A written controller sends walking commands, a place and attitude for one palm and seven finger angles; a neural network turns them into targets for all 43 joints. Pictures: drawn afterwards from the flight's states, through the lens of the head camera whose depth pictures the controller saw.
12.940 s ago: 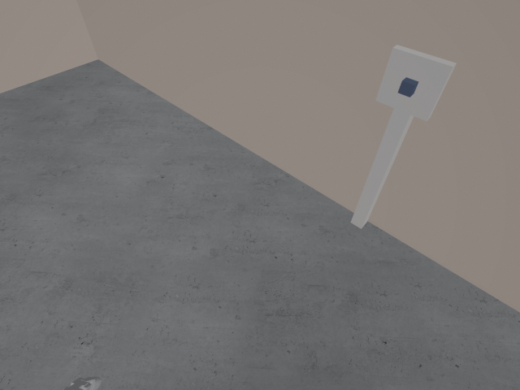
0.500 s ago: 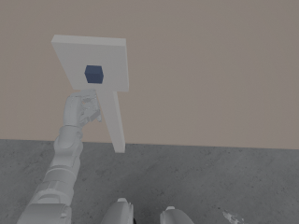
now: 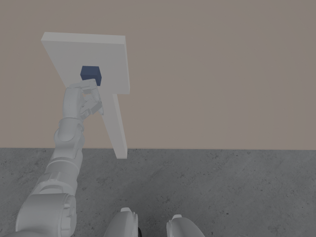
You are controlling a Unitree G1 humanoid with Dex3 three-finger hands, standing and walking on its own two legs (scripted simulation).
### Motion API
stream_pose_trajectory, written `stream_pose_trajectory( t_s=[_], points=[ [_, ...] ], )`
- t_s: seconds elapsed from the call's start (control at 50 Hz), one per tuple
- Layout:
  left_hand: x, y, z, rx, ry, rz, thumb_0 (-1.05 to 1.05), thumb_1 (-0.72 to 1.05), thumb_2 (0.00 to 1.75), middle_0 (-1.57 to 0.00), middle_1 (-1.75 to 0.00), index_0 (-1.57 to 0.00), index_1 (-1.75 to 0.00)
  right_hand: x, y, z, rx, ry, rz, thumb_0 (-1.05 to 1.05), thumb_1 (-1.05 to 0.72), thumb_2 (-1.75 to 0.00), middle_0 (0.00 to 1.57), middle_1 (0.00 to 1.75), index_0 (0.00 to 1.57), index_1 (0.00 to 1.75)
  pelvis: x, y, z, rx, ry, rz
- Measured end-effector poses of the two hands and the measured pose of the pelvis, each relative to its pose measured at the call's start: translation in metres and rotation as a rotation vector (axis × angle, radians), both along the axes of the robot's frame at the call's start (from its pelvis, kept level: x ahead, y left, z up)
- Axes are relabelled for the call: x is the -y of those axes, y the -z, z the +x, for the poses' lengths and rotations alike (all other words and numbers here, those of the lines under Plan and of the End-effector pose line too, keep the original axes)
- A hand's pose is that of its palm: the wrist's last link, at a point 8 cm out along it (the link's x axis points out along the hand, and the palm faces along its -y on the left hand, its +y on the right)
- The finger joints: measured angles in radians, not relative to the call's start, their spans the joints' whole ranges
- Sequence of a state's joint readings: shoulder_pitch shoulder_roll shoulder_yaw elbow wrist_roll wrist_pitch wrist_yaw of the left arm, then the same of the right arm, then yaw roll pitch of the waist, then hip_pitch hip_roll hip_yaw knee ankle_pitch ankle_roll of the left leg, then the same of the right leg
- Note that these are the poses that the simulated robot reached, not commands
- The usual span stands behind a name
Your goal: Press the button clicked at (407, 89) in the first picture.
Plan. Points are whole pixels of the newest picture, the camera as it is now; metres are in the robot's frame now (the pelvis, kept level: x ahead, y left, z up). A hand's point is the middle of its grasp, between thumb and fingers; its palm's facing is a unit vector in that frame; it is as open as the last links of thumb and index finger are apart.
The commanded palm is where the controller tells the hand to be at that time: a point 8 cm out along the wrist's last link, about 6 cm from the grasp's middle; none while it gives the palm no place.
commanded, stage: press the button with the knuckle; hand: left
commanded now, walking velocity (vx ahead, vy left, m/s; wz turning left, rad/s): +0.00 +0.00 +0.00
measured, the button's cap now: (91, 75) +0.51 +0.16 +0.08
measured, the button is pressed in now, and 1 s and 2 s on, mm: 0 9 0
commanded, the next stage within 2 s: hold the button down briefly in 0.60 s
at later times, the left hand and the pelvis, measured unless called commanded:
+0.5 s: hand (99, 97) +0.46 +0.15 +0.05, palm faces +0.01 -1.00 -0.04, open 3.5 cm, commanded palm +0.46 +0.18 +0.05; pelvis -0.01 +0.00 -0.01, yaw +1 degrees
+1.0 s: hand (98, 95) +0.47 +0.15 +0.05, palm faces +0.02 -1.00 -0.04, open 3.7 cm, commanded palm +0.47 +0.18 +0.05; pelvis -0.03 +0.00 -0.02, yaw +1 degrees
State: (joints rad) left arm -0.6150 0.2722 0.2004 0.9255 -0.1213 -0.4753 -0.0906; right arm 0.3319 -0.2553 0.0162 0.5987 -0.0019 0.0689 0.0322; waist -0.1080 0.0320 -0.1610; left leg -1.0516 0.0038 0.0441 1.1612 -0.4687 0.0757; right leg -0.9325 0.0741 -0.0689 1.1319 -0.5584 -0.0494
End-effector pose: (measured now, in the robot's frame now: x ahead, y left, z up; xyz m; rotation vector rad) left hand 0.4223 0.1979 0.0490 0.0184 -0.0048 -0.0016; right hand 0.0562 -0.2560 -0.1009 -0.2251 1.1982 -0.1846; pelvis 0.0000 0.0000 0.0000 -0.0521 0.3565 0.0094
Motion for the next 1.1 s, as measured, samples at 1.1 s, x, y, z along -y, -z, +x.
stream_pose_trajectory(
  t_s=[1.1],
  points=[
    [-0.004, 0.000, 0.022, 0.011, -0.010, 0.018, 0.02, 0.90, 0.90, -1.30, -1.50, -1.57, -1.50, 0.004, 0.009, -0.077, -0.115, 0.005, -0.055, 0.00, -0.90, -0.89, 0.20, 0.30, 0.20, 0.30, -0.002, 0.018, -0.033, -0.034, -0.031, -0.034]
  ],
)
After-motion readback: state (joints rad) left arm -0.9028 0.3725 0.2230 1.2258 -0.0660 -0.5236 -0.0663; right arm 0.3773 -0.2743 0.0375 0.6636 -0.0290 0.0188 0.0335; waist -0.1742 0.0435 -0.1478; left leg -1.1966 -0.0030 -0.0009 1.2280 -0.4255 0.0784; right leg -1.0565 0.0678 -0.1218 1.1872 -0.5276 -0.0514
